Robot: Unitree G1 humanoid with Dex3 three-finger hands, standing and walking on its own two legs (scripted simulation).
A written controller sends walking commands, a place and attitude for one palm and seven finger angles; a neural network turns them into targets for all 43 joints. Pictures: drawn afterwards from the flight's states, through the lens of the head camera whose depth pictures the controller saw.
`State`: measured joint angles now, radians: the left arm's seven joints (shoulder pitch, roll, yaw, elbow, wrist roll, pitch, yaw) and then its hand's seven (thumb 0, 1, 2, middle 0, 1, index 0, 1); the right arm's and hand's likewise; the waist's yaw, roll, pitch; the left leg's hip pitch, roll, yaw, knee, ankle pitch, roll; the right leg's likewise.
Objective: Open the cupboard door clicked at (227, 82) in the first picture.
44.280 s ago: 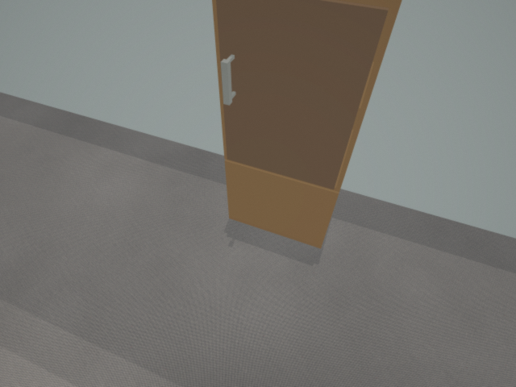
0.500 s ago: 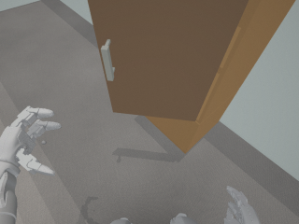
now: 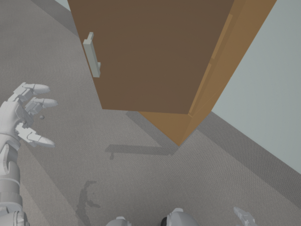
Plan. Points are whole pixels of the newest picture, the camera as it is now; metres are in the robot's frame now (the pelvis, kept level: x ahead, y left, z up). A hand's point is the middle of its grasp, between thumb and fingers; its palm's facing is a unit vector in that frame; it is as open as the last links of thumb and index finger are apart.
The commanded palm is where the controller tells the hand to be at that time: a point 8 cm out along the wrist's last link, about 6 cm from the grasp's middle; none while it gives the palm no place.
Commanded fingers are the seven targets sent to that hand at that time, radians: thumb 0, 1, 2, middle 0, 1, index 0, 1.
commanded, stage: move the hooked fingers beside the handle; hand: left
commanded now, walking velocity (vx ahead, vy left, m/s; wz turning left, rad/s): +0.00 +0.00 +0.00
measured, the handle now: (93, 55) +0.61 +0.19 +0.06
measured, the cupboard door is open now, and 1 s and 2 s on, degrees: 41 41 41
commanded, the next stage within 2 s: none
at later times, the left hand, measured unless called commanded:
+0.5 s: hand (57, 89) +0.45 +0.26 +0.07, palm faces -0.04 -1.00 -0.03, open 14.0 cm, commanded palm +0.43 +0.31 +0.06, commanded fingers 0.00 -0.50 0.30 -0.30 -1.20 -0.30 -1.20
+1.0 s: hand (66, 69) +0.53 +0.26 +0.07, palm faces -0.05 -1.00 -0.02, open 14.0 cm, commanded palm +0.52 +0.30 +0.06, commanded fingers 0.00 -0.50 0.30 -0.30 -1.20 -0.30 -1.20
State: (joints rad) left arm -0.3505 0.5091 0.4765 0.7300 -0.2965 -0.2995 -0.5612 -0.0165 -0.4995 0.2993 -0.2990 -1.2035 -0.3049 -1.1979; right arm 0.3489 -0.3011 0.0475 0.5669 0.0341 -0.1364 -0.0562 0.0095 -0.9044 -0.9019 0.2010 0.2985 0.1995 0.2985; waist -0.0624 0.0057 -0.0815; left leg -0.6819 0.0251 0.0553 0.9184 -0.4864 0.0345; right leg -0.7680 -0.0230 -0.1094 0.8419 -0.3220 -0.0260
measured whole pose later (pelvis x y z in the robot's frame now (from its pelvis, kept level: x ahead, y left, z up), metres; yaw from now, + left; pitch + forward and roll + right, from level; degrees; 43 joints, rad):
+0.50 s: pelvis +0.00 +0.00 -0.01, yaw -1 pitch +18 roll -2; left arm -0.72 0.60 0.48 1.07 -0.18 -0.37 -0.51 -0.02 -0.50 0.30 -0.30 -1.20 -0.30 -1.20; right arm 0.37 -0.30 0.05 0.59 0.02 -0.02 -0.05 0.01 -0.91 -0.90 0.20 0.30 0.20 0.30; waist -0.12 0.00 -0.08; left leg -0.79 0.03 0.06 0.97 -0.49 0.04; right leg -0.88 -0.02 -0.10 0.87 -0.32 -0.02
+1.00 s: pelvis +0.00 +0.01 -0.02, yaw -2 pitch +24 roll -4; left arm -1.00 0.78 0.52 1.27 -0.07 -0.33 -0.48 -0.02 -0.50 0.30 -0.30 -1.20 -0.31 -1.20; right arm 0.42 -0.31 0.08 0.57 -0.01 0.08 -0.04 0.00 -0.91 -0.90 0.20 0.30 0.20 0.30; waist -0.22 0.01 -0.07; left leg -0.93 0.05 0.05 1.03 -0.52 0.05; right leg -0.99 0.00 -0.12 0.89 -0.31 -0.02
